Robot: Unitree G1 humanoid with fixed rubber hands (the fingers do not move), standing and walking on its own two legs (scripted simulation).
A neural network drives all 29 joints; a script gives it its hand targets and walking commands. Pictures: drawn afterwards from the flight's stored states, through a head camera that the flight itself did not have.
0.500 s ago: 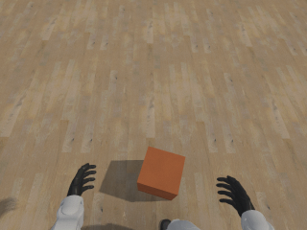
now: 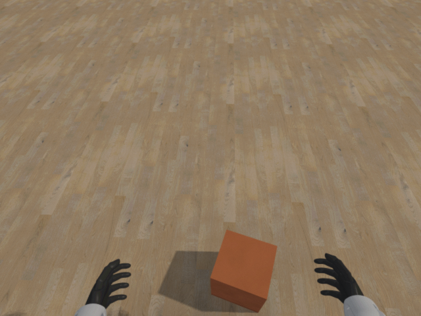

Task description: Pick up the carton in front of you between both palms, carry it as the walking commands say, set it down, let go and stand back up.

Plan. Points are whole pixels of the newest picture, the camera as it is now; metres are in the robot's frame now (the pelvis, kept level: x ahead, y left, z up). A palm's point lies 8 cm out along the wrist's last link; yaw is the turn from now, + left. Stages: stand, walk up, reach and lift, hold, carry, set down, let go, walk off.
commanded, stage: let go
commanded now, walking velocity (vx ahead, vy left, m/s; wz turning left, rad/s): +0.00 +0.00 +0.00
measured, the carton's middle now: (242, 271) +0.39 -0.11 -0.65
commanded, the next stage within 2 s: stand in 0.10 s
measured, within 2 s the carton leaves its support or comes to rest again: neither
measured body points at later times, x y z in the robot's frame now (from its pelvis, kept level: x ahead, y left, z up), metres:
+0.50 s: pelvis +0.00 -0.04 -0.01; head +0.00 -0.07 +0.44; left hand +0.10 +0.25 -0.09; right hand +0.13 -0.30 -0.12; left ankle -0.06 +0.10 -0.74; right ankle +0.02 -0.13 -0.74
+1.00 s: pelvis -0.01 -0.04 +0.00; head -0.01 -0.07 +0.45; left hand +0.08 +0.25 -0.10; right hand +0.09 -0.33 -0.13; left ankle -0.06 +0.10 -0.74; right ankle +0.02 -0.14 -0.74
